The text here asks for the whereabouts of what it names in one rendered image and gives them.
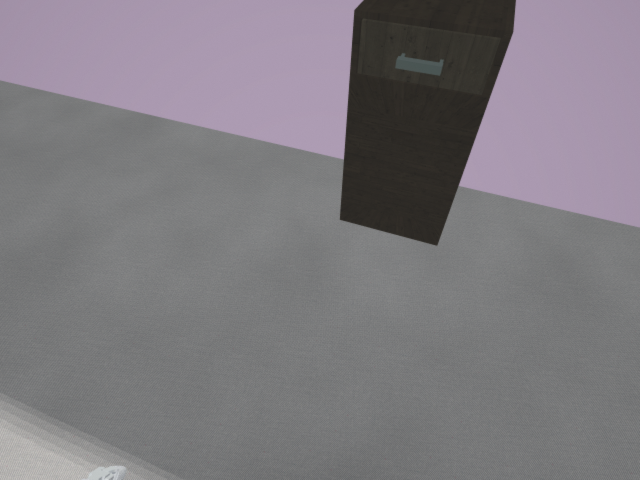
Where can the drawer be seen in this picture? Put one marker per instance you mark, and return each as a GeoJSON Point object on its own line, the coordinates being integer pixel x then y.
{"type": "Point", "coordinates": [467, 57]}

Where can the handle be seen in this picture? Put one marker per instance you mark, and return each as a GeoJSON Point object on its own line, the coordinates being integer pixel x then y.
{"type": "Point", "coordinates": [418, 65]}

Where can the cabinet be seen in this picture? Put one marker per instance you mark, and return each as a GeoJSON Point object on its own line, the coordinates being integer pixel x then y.
{"type": "Point", "coordinates": [407, 144]}

